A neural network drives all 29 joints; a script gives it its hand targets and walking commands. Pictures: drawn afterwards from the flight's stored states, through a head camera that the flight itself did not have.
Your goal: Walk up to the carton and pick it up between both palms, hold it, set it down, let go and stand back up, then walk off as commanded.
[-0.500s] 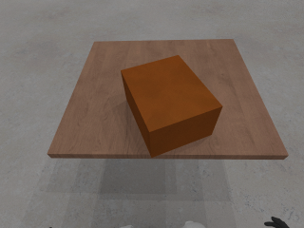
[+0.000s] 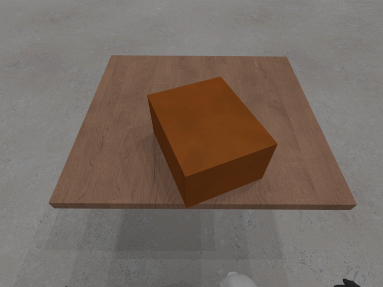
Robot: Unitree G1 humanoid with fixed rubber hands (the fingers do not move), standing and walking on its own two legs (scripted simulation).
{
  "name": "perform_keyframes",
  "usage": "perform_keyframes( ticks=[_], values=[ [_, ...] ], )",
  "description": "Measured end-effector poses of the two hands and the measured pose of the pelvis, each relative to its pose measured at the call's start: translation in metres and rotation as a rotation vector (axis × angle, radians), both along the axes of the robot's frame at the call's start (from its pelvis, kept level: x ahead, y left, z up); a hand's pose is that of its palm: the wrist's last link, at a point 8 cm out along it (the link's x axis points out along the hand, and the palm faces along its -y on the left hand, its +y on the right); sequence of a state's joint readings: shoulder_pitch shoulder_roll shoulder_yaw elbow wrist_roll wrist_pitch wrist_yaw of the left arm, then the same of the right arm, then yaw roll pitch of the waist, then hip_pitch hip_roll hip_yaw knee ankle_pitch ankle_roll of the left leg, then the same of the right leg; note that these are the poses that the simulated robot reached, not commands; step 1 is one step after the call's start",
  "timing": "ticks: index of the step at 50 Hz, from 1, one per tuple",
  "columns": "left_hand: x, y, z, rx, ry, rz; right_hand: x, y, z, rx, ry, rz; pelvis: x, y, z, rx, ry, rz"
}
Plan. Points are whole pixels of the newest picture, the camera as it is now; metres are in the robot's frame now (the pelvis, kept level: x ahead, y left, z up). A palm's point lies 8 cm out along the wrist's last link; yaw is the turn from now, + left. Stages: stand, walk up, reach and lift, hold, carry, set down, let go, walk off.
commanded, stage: walk up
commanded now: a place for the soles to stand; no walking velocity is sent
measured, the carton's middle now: (205, 137) +0.52 -0.02 -0.03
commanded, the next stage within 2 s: reach and lift in 1.04 s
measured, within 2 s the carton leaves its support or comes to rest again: neither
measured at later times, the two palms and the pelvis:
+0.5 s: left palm out of the picture +0.12 +0.29 -0.07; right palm out of the picture +0.10 -0.33 -0.10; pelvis +0.02 -0.02 +0.00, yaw -1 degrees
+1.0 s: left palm out of the picture +0.13 +0.29 -0.08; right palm out of the picture +0.11 -0.33 -0.09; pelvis +0.02 -0.02 +0.00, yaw -1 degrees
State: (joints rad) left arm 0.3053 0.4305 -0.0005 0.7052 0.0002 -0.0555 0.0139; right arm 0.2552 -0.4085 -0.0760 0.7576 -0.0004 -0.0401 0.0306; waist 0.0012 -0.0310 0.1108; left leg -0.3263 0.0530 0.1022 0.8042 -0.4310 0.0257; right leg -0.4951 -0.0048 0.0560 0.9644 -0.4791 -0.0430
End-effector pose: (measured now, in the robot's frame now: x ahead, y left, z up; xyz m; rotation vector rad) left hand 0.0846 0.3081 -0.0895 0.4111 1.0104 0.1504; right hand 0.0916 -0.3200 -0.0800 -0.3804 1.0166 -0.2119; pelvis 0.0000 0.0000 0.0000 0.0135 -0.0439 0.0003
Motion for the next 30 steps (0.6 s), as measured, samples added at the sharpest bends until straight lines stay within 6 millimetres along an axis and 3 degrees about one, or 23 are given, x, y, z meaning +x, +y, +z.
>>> perform_keyframes(
  ticks=[8, 16, 30],
  values=[
    [0.011, -0.022, 0.006, 0.021, -0.002, -0.015, 0.008, -0.019, -0.009, 0.024, -0.008, -0.003, 0.007, -0.023, -0.001, 0.013, -0.006, -0.014],
    [0.018, -0.014, 0.018, 0.058, -0.018, -0.023, 0.001, -0.010, -0.023, 0.063, 0.008, -0.013, 0.006, -0.018, -0.002, 0.005, -0.002, -0.022],
    [0.043, -0.015, 0.014, 0.035, -0.018, -0.030, 0.018, -0.010, -0.019, 0.047, 0.033, -0.008, 0.026, -0.017, -0.001, 0.003, 0.026, -0.021]
  ],
)
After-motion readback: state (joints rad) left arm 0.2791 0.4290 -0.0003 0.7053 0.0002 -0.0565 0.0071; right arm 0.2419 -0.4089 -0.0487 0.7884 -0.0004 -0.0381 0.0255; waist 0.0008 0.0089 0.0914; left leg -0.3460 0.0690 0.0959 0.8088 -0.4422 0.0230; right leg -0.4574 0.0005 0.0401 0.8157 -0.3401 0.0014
